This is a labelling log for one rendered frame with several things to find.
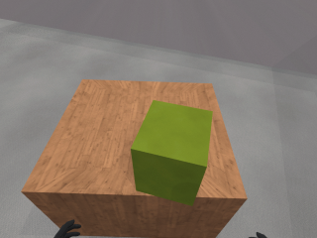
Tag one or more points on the carton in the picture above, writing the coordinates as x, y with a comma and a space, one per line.
170, 152

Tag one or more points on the pedestal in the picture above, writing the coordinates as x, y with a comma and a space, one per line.
85, 172

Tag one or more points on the left robot hand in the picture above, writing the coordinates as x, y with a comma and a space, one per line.
69, 225

